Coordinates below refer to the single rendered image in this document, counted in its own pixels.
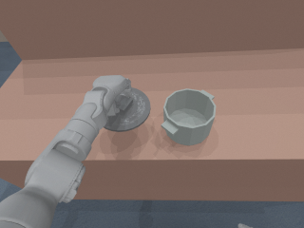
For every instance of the table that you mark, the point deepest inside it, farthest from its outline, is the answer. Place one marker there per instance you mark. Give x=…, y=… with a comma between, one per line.
x=248, y=54

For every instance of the left robot upper arm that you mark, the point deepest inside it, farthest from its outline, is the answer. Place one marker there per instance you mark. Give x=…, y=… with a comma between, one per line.
x=56, y=179

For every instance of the robot left forearm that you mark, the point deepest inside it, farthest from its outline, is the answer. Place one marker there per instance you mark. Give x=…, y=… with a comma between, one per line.
x=77, y=137

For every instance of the pot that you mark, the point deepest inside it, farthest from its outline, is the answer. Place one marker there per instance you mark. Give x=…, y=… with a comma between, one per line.
x=188, y=116

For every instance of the left robot hand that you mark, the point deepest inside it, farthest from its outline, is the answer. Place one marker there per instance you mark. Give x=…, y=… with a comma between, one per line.
x=118, y=84

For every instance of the knob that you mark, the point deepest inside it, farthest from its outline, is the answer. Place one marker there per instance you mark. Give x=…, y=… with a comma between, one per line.
x=123, y=102

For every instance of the lid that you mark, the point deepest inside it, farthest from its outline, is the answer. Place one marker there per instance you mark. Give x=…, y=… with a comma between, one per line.
x=133, y=117

